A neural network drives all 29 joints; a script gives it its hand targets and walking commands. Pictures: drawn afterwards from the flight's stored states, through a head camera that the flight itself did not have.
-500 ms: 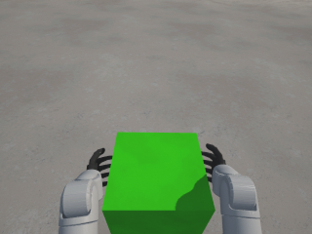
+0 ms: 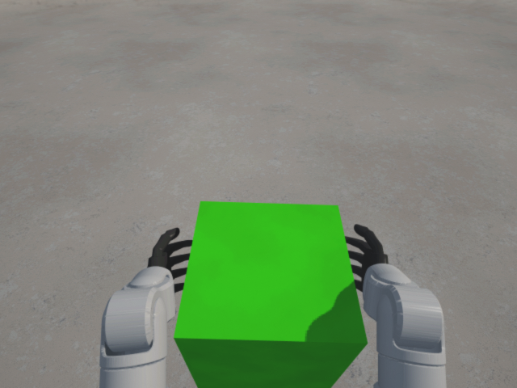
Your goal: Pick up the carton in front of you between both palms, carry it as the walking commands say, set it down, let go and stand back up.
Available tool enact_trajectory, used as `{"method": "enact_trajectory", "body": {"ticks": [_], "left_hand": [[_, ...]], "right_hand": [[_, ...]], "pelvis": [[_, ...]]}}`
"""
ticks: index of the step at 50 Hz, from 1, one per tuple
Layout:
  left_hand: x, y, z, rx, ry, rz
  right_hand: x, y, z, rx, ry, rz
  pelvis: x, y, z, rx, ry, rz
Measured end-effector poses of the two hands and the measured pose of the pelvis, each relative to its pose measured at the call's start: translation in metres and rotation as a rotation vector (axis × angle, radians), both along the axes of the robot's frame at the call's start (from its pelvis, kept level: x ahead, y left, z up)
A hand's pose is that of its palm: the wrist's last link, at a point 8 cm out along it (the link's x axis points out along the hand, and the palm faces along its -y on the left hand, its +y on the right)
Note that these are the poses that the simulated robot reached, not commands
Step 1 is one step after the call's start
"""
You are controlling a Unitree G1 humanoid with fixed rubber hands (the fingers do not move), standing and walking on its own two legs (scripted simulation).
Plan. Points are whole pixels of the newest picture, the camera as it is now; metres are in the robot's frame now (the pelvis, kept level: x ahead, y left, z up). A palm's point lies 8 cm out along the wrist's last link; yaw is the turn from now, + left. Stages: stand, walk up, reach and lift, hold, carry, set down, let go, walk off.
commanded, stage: carry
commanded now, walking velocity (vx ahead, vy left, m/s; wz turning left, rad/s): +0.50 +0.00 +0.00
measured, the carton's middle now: (265, 302) +0.27 +0.00 +0.02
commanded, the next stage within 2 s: none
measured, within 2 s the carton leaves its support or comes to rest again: neither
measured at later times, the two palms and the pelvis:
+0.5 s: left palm (179, 160) +0.59 +0.18 +0.08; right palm (314, 154) +0.58 -0.12 +0.09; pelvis +0.32 +0.04 +0.00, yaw -2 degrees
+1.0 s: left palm (209, 90) +0.91 +0.15 +0.10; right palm (309, 89) +0.91 -0.15 +0.09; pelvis +0.65 +0.00 +0.00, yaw +0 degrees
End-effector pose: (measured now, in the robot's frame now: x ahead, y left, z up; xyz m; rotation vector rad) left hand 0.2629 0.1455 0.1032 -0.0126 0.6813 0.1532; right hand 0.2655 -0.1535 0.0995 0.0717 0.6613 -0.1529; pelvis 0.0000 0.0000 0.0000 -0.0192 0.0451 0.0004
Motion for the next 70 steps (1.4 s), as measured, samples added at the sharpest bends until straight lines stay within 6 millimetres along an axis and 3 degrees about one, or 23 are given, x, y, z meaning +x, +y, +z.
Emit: {"method": "enact_trajectory", "body": {"ticks": [4, 8, 16, 19, 23, 27, 32, 37, 42, 49, 56, 65, 70], "left_hand": [[0.035, -0.003, -0.007, -0.003, 0.089, 0.030], [0.075, -0.003, 0.001, 0.002, 0.089, 0.042], [0.185, 0.004, 0.022, -0.007, 0.004, 0.011], [0.232, 0.014, 0.014, -0.018, 0.001, -0.003], [0.297, 0.031, -0.014, -0.048, 0.018, -0.018], [0.343, 0.039, -0.031, -0.054, 0.122, -0.035], [0.397, 0.040, -0.023, -0.050, 0.134, -0.062], [0.456, 0.039, -0.005, -0.046, 0.066, -0.054], [0.523, 0.032, 0.009, -0.040, -0.005, -0.026], [0.633, 0.005, -0.002, 0.001, -0.013, 0.006], [0.705, -0.004, -0.007, 0.001, 0.108, 0.045], [0.826, -0.002, 0.020, -0.002, 0.012, 0.013], [0.907, 0.012, 0.010, -0.020, -0.006, -0.013]], "right_hand": [[0.044, -0.003, -0.007, 0.015, 0.089, 0.016], [0.088, -0.003, 0.001, 0.009, 0.089, 0.038], [0.188, 0.004, 0.023, -0.003, 0.003, 0.009], [0.231, 0.014, 0.019, -0.016, 0.000, -0.004], [0.292, 0.031, 0.000, -0.049, 0.018, -0.016], [0.332, 0.039, -0.015, -0.055, 0.121, -0.033], [0.380, 0.041, -0.007, -0.060, 0.134, -0.052], [0.443, 0.040, 0.011, -0.058, 0.067, -0.042], [0.517, 0.032, 0.022, -0.046, -0.005, -0.018], [0.636, 0.005, -0.003, 0.007, -0.013, 0.005], [0.719, -0.003, -0.008, 0.010, 0.107, 0.041], [0.830, -0.002, 0.019, 0.003, 0.011, 0.012], [0.903, 0.012, 0.015, -0.015, -0.007, -0.013]], "pelvis": [[0.039, -0.010, 0.015, 0.023, 0.011, 0.013], [0.081, -0.013, 0.027, 0.037, 0.019, 0.008], [0.187, 0.002, 0.029, 0.035, 0.024, -0.004], [0.235, 0.013, 0.021, 0.024, 0.019, -0.010], [0.299, 0.033, 0.000, 0.029, 0.004, -0.031], [0.341, 0.045, 0.011, 0.014, 0.015, -0.051], [0.394, 0.051, 0.028, -0.010, 0.027, -0.049], [0.457, 0.048, 0.033, -0.015, 0.028, -0.038], [0.528, 0.034, 0.026, 0.000, 0.018, -0.029], [0.637, 0.003, -0.002, -0.003, -0.005, 0.001], [0.710, -0.014, 0.024, 0.037, 0.015, 0.016], [0.827, -0.004, 0.031, 0.043, 0.026, -0.004], [0.907, 0.014, 0.016, 0.026, 0.017, -0.015]]}}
